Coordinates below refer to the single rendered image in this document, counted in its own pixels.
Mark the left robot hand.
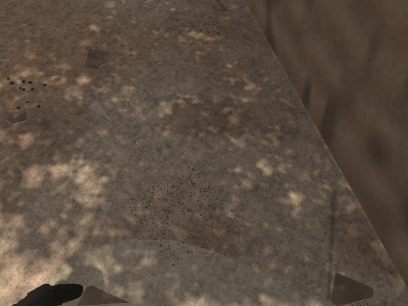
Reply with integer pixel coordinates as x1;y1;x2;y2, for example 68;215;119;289
12;284;83;306

